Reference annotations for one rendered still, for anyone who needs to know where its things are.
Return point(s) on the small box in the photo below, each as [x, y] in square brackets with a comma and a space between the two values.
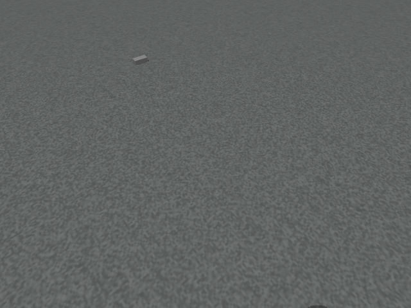
[140, 59]

